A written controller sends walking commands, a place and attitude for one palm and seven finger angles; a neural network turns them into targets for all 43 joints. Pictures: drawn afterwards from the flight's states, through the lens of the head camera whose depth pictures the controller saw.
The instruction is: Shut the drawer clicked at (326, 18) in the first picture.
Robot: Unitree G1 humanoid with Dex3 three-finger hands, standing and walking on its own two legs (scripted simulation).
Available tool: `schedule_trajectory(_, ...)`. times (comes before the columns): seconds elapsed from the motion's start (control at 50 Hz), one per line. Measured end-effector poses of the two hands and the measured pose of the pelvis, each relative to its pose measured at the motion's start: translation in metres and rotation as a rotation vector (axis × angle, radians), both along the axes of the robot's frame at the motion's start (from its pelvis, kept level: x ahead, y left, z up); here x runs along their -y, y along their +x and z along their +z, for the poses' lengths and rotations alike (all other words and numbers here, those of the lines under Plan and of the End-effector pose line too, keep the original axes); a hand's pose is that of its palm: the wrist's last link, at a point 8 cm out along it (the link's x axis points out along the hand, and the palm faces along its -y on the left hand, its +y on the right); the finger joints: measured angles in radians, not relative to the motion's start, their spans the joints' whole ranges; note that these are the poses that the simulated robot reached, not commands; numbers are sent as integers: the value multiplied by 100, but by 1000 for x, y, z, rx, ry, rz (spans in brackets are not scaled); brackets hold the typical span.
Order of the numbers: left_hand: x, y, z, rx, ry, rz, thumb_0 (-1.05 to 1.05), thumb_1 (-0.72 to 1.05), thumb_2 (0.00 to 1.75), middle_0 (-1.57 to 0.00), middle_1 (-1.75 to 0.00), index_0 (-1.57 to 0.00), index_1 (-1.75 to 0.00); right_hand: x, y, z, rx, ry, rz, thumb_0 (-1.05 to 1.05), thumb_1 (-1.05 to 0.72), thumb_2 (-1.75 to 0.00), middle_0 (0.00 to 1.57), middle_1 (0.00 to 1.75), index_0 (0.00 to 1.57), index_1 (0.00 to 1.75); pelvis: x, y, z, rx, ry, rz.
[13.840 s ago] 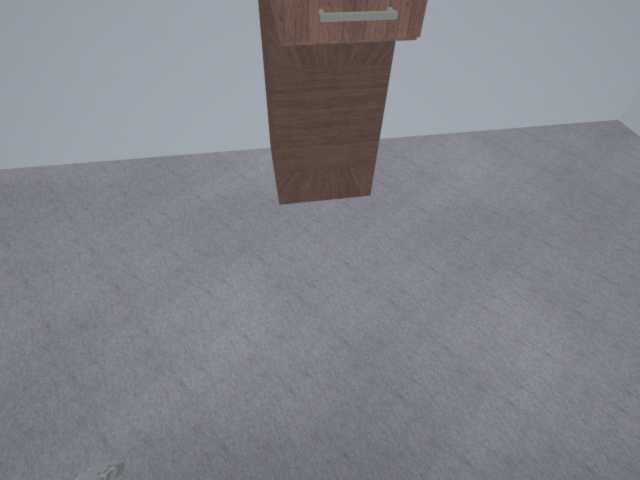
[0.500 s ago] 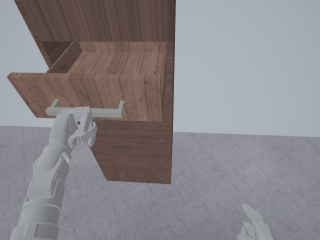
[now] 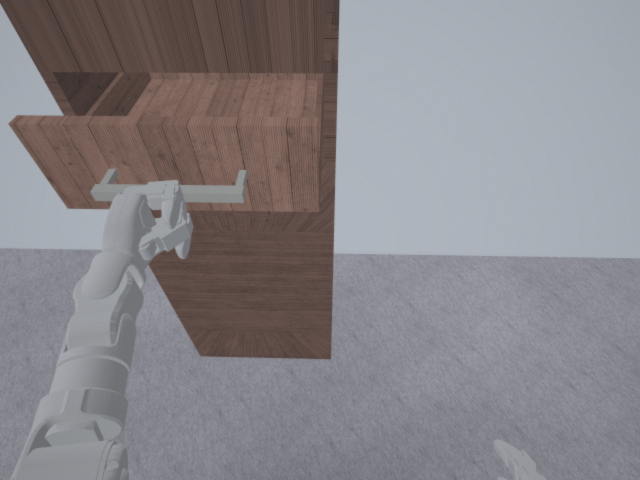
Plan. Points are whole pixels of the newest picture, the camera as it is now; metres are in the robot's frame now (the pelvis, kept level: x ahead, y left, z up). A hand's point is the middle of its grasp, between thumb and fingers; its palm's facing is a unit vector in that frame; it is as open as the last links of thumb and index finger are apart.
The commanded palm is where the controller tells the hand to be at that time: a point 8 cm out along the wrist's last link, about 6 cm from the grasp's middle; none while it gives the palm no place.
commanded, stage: push the drawer shut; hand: left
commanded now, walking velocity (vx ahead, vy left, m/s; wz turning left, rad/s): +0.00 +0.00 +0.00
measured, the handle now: (173, 184) +0.45 +0.22 +0.14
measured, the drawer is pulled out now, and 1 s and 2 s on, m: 0.13 0.03 0.00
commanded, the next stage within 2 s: pull the fist back off the drawer in 1.44 s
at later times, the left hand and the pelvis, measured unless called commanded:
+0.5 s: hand (196, 192) +0.44 +0.19 +0.13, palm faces +0.01 -1.00 -0.02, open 3.1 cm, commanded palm +0.43 +0.23 +0.13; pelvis +0.00 +0.00 +0.00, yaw -1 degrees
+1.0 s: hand (205, 169) +0.49 +0.18 +0.14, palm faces +0.01 -1.00 -0.01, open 3.3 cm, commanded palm +0.48 +0.23 +0.13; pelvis -0.01 +0.00 -0.01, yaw -1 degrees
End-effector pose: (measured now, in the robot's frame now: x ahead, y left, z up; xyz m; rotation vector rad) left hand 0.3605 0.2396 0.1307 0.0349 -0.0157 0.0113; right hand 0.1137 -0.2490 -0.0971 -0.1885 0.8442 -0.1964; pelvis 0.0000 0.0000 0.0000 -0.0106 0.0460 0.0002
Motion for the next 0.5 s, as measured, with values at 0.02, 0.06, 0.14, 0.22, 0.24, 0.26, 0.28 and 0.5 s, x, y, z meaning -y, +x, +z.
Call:
schedule_trajectory(0.02,0,3,0,-2,-1,0,-3,84,92,-140,-160,-140,-160,-1,-1,-1,-5,0,0,1,-91,-90,20,30,20,30,0,0,0,-2,-1,1)
schedule_trajectory(0.06,1,9,0,-5,-3,0,-3,85,92,-140,-160,-140,-160,-1,-3,-2,-17,1,-1,1,-91,-90,20,30,20,30,-1,0,0,-7,-2,0)
schedule_trajectory(0.14,2,19,1,-7,-4,1,-2,86,92,-140,-160,-140,-160,-3,-9,-3,-36,5,-12,1,-91,-90,20,30,21,30,-2,0,-1,-16,-2,-4)
schedule_trajectory(0.22,3,29,1,-8,-10,-2,-1,87,92,-140,-160,-140,-160,-2,-17,-5,-61,6,-25,1,-91,-90,20,30,21,30,-3,1,-1,-23,-3,-8)
schedule_trajectory(0.24,3,31,1,-9,-11,-3,-1,87,92,-140,-160,-140,-160,-2,-19,-6,-69,6,-28,1,-91,-90,20,30,21,30,-3,1,-1,-25,-4,-8)
schedule_trajectory(0.26,3,34,1,-10,-12,-3,-1,87,92,-140,-160,-140,-160,-2,-21,-7,-78,5,-32,1,-91,-90,20,30,21,30,-3,1,-2,-27,-4,-9)
schedule_trajectory(0.28,2,36,1,-11,-13,-4,-1,87,92,-140,-160,-140,-160,-1,-24,-7,-87,3,-35,1,-91,-90,20,30,21,30,-4,1,-2,-29,-4,-9)
schedule_trajectory(0.5,1,60,2,-16,-19,-1,-1,85,91,-140,-160,-140,-160,6,-56,-13,-183,-10,-85,1,-91,-90,20,30,21,30,-5,1,-4,-57,-9,-17)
